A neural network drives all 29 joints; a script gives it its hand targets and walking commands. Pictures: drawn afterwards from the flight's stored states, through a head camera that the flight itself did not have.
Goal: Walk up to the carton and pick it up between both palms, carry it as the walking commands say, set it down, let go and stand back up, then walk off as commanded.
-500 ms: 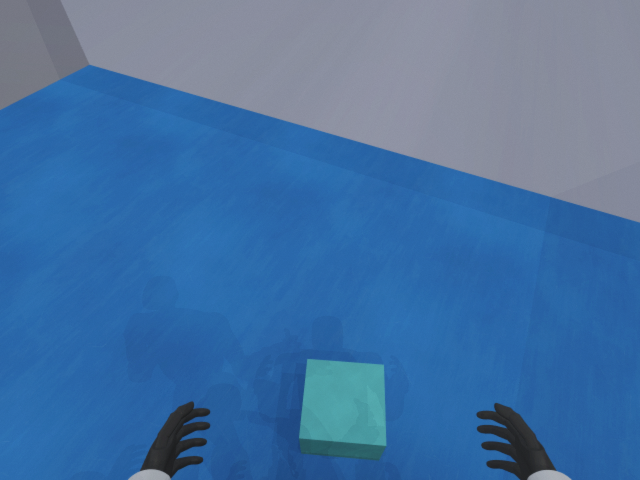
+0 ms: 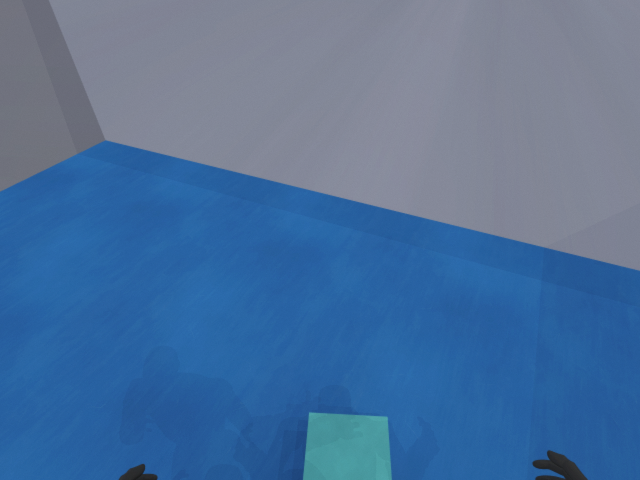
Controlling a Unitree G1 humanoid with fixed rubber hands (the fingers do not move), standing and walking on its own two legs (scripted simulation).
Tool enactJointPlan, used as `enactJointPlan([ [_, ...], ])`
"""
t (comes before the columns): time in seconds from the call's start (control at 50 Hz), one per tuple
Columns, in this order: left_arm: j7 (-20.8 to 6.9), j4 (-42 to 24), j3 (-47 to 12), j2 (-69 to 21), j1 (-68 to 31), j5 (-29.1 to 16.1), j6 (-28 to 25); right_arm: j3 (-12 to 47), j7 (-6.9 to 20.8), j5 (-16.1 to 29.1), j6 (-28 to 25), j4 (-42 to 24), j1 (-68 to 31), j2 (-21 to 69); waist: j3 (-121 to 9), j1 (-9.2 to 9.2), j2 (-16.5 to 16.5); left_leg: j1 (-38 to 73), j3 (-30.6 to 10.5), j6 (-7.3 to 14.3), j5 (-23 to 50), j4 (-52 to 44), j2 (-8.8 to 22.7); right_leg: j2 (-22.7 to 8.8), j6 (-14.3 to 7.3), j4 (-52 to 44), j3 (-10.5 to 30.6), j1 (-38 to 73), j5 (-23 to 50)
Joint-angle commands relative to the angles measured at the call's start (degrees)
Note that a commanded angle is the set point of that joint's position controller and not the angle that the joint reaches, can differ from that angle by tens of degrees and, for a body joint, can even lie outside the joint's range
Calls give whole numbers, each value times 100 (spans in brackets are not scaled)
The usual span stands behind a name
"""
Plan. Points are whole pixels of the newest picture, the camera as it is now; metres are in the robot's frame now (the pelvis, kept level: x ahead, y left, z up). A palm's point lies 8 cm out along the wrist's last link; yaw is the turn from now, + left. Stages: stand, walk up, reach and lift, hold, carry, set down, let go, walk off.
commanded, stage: stand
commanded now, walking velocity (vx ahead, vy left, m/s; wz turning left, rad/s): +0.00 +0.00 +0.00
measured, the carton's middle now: (346, 466) +0.42 -0.03 -0.69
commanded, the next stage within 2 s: walk off in 1.28 s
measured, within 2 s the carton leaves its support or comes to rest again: neither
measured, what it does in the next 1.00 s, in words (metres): shifts its weight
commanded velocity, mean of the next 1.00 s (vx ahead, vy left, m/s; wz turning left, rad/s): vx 0.00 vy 0.00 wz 0.00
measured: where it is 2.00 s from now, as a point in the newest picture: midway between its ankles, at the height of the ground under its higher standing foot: outside the picture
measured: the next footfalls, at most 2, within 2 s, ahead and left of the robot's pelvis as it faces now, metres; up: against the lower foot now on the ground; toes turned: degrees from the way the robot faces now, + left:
none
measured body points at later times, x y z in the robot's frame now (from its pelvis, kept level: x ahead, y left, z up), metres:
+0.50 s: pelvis -0.04 +0.01 +0.00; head -0.10 +0.00 +0.45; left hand +0.06 +0.31 -0.10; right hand +0.07 -0.29 -0.10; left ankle -0.04 +0.13 -0.74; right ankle -0.02 -0.11 -0.74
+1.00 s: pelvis -0.06 +0.01 +0.01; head -0.09 +0.02 +0.45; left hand +0.03 +0.31 -0.11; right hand +0.02 -0.30 -0.10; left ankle -0.04 +0.13 -0.74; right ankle -0.02 -0.11 -0.74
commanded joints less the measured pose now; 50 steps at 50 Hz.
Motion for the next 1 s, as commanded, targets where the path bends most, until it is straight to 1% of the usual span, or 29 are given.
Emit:
enactJointPlan([
  [0.0, 13, -378, 211, 1004, -488, -76, -145, -161, -42, 47, -136, -305, -423, -984, 360, 11, 112, -400, -361, 231, 1672, -484, 346, -680, -63, -560, 738, 41, 1918],
  [0.04, 10, -260, 202, 1101, -531, -60, -109, -100, -34, 41, -127, -241, -415, -944, 295, 71, -84, -406, -382, 249, 1433, -563, 382, -630, -90, -544, 714, 119, 1655],
  [0.06, 11, -230, 150, 960, -432, -102, -124, -46, -49, 49, -161, -176, -432, -877, 229, 133, -18, -449, -470, 335, 1482, -528, 427, -653, -104, -530, 694, 137, 1632],
  [0.08, 12, -177, 88, 950, -458, -69, -147, -61, -39, 46, -152, -154, -483, -954, 245, 6, 52, -408, -392, 259, 1236, -683, 343, -633, -71, -566, 734, 56, 1455],
  [0.1, 1, -152, 151, 1083, -456, -51, -138, -72, -53, 19, -184, -106, -465, -1021, 410, 52, 164, -603, -403, 276, 1090, -698, 342, -666, -159, -568, 755, 28, 1229],
  [0.14, -5, -83, 153, 1087, -526, -26, -110, -90, -32, -11, -184, 24, -572, -1106, 246, 95, -4, -520, -454, 247, 841, -717, 359, -639, -107, -660, 792, 44, 1002],
  [0.16, -25, 13, 147, 1112, -496, -23, -120, -88, -43, -9, -187, 59, -424, -1077, 656, 66, 134, -796, -563, 254, 635, -897, 365, -618, -46, -607, 745, 6, 972],
  [0.18, -47, 48, 137, 1142, -453, -67, -68, -59, -36, 16, -207, 109, -513, -1037, 521, 50, -131, -653, -555, 241, 712, -903, 434, -564, -5, -608, 638, -54, 819],
  [0.2, -32, 135, 123, 1174, -359, -25, -90, -60, -48, -6, -202, 219, -383, -1147, 870, 103, 116, -790, -643, 251, 648, -970, 410, -571, -77, -617, 757, -143, 731],
  [0.32, -44, 340, 58, 1147, -603, -109, -149, -6, -3, 28, -223, 461, -422, -1081, 768, -4, -68, -540, -568, 296, 858, -855, 407, -739, -96, -772, 902, -221, 624],
  [0.34, -46, 376, 77, 1195, -535, -41, -136, -25, -13, 18, -209, 527, -443, -1126, 895, 27, -191, -566, -600, 270, 699, -936, 392, -609, -56, -800, 757, -293, 568],
  [0.38, -49, 413, 78, 1186, -526, -133, -105, -11, -22, 38, -233, 593, -554, -1186, 1003, 78, 160, -618, -523, 243, 630, -1057, 413, -675, -56, -877, 830, -298, 490],
  [0.4, -51, 451, 40, 1150, -574, -79, -114, -22, -48, 43, -227, 579, -621, -1118, 1222, 40, 91, -852, -707, 301, 312, -1094, 443, -624, -99, -845, 841, -419, 416],
  [0.48, -62, 625, 41, 1237, -625, -101, -126, -36, -5, 40, -220, 745, -635, -1286, 1154, 38, 53, -918, -675, 251, 23, -1269, 433, -635, -59, -876, 826, -306, 214],
  [0.5, -60, 644, 19, 1175, -495, -134, -123, 3, -10, 13, -245, 809, -632, -1252, 1084, 144, 145, -919, -784, 334, -236, -1310, 479, -666, -102, -839, 891, -270, 146],
  [0.54, -42, 631, 46, 1274, -567, -125, -123, -5, 6, 55, -206, 817, -667, -1199, 1009, 81, -396, -756, -654, 325, 75, -1063, 399, -695, -130, -1071, 984, -424, -237],
  [0.56, -45, 695, 2, 1221, -653, -150, -150, 6, 1, 84, -190, 847, -658, -1154, 1089, 35, -431, -598, -540, 297, 216, -966, 401, -748, -104, -1238, 1056, -623, -441],
  [0.58, -41, 788, -45, 1222, -660, -131, -155, 15, 15, 92, -214, 950, -590, -1086, 930, -38, -113, -511, -568, 350, 52, -998, 422, -826, -146, -1238, 1145, -666, -600],
  [0.62, -51, 829, -47, 1381, -593, -168, -123, 81, 20, 100, -206, 1104, -499, -1159, 866, -12, -132, -572, -627, 358, 83, -1053, 479, -812, -130, -1206, 1035, -380, -447],
  [0.68, -45, 963, -38, 1502, -504, -153, -123, 95, 23, 97, -206, 1138, -602, -1207, 1051, 30, -43, -518, -530, 400, 72, -999, 387, -930, -178, -1415, 1342, -623, -803],
  [0.7, -51, 939, -46, 1376, -755, -99, -109, 79, 24, 121, -216, 1142, -624, -1225, 884, -67, -160, -467, -509, 320, 259, -969, 371, -865, -142, -1373, 1150, -563, -574],
  [0.74, -52, 1013, -69, 1423, -605, -162, -135, 69, 26, 92, -212, 1142, -480, -1331, 940, 30, -403, -501, -450, 283, 423, -944, 312, -794, -92, -1264, 1140, -544, -520],
  [0.82, -47, 1097, -63, 1367, -721, -177, -112, 76, 14, 88, -187, 1299, -553, -1275, 784, 64, -245, -557, -550, 308, 499, -1118, 381, -736, -79, -1124, 940, -191, -51],
  [0.86, -37, 1175, -155, 1343, -727, -160, -72, 106, -2, 150, -203, 1304, -679, -1218, 717, 46, 108, -540, -557, 311, 394, -1167, 472, -859, -158, -1130, 968, -166, 24],
  [0.88, -38, 1179, -114, 1423, -815, -151, -34, 108, 8, 146, -212, 1297, -704, -1268, 949, 104, -44, -700, -592, 357, 277, -1146, 471, -852, -129, -1173, 1038, -286, -47],
  [0.9, -40, 1211, -124, 1324, -735, -163, -61, 105, -9, 123, -199, 1348, -715, -1309, 801, 113, 131, -627, -645, 321, 113, -1275, 555, -754, -83, -1125, 930, -145, 23],
  [0.94, -35, 1319, -123, 1370, -768, -131, -57, 108, -10, 105, -184, 1397, -740, -1342, 938, 67, 48, -772, -689, 339, 16, -1403, 557, -722, -90, -1012, 844, -45, 216],
  [0.96, -45, 1310, -129, 1352, -647, -138, -71, 106, -11, 60, -193, 1397, -888, -1409, 867, 201, 313, -727, -654, 300, -7, -1406, 564, -703, -74, -978, 811, 9, 478],
  [0.98, -27, 1366, -125, 1433, -773, -143, -64, 104, 2, 138, -191, 1429, -736, -1371, 798, 73, -75, -753, -759, 312, 184, -1473, 575, -727, -63, -905, 763, 100, 364],
])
